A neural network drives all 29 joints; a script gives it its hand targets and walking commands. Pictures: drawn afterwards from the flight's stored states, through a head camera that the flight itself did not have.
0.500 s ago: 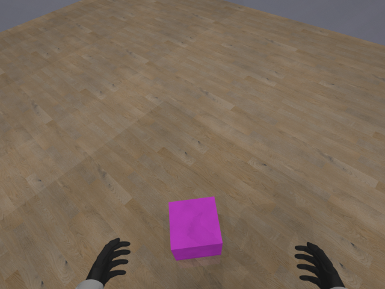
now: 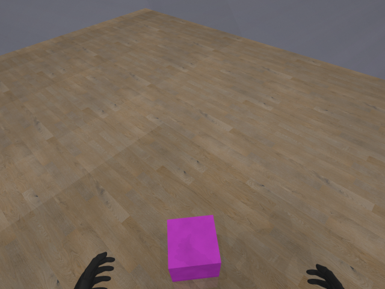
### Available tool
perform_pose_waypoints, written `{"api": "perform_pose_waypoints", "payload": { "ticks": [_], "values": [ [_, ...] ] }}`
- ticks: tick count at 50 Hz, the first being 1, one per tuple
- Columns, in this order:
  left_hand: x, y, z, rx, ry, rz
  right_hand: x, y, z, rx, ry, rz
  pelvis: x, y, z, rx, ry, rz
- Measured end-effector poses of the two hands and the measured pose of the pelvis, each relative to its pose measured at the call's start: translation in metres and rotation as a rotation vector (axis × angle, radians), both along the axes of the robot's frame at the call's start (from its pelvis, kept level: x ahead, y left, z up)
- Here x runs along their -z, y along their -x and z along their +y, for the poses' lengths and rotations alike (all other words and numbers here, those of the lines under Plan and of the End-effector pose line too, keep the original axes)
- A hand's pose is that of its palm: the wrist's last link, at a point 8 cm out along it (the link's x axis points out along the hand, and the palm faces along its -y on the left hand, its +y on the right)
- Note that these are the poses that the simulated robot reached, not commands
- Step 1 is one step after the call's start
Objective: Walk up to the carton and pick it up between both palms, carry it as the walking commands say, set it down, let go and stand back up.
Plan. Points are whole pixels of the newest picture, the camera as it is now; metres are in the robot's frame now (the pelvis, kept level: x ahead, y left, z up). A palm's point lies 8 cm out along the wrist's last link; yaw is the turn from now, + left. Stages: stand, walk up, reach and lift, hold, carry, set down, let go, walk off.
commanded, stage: stand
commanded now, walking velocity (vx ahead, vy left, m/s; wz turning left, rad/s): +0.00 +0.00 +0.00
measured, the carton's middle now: (193, 248) +0.46 +0.07 -0.67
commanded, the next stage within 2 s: none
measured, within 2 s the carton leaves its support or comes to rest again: neither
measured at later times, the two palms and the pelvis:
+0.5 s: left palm out of the picture +0.14 +0.30 -0.09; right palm out of the picture +0.11 -0.28 -0.08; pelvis +0.01 +0.02 +0.01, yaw -2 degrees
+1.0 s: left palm out of the picture +0.07 +0.32 -0.10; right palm out of the picture +0.06 -0.28 -0.09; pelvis -0.01 +0.03 +0.01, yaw -1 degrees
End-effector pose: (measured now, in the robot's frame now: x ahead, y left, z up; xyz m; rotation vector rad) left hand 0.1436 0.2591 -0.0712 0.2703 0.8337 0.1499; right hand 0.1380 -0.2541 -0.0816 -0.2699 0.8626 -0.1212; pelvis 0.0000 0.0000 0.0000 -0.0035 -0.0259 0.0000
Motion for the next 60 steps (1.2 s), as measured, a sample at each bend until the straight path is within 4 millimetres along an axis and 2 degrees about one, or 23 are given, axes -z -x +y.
{"api": "perform_pose_waypoints", "payload": {
  "ticks": [6, 10, 17, 25, 34, 45, 51, 60],
  "values": [
    [0.011, 0.008, 0.028, -0.024, -0.039, 0.05, -0.002, 0.014, -0.024, 0.055, 0.071, 0.043, -0.001, -0.011, 0.005, 0.009, 0.0, 0.022],
    [0.014, 0.007, 0.035, -0.024, -0.047, 0.072, -0.003, 0.019, -0.032, 0.079, 0.102, 0.065, -0.002, -0.015, 0.009, 0.017, 0.0, 0.022],
    [0.017, 0.001, 0.035, 0.001, -0.039, 0.087, -0.005, 0.022, -0.031, 0.096, 0.114, 0.078, -0.005, -0.017, 0.014, 0.027, 0.001, 0.017],
    [0.019, 0.007, 0.042, 0.009, -0.051, 0.121, 0.0, 0.033, -0.025, 0.103, 0.103, 0.113, -0.007, -0.015, 0.019, 0.031, 0.002, 0.011],
    [0.017, 0.026, 0.054, 0.01, -0.083, 0.156, 0.009, 0.051, -0.019, 0.12, 0.076, 0.146, -0.008, -0.005, 0.023, 0.034, 0.001, -0.007],
    [0.022, 0.062, 0.061, -0.018, -0.08, 0.224, 0.013, 0.075, -0.021, 0.117, 0.085, 0.207, -0.01, 0.007, 0.026, 0.026, 0.003, -0.019],
    [0.026, 0.075, 0.061, -0.027, -0.075, 0.256, 0.013, 0.081, -0.024, 0.128, 0.089, 0.219, -0.011, 0.013, 0.026, 0.02, 0.002, -0.028],
    [0.027, 0.082, 0.064, -0.033, -0.076, 0.274, 0.011, 0.083, -0.027, 0.119, 0.096, 0.235, -0.012, 0.019, 0.025, 0.021, 0.006, -0.03]
  ]
}}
